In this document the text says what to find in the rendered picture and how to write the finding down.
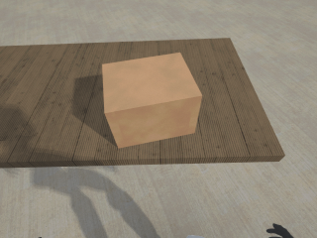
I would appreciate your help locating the carton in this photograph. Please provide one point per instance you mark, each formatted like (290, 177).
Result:
(150, 99)

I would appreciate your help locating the table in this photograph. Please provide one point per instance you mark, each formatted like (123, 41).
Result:
(52, 107)

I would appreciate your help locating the robot right hand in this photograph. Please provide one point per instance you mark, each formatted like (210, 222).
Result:
(279, 230)

